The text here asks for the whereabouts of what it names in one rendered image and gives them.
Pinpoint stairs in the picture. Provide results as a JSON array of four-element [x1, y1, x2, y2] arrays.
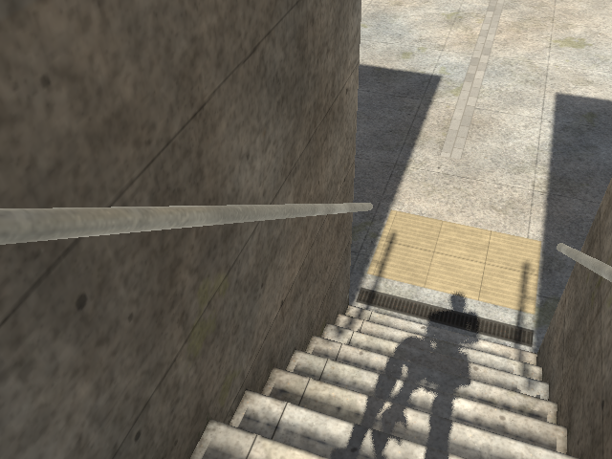
[[190, 305, 580, 459]]

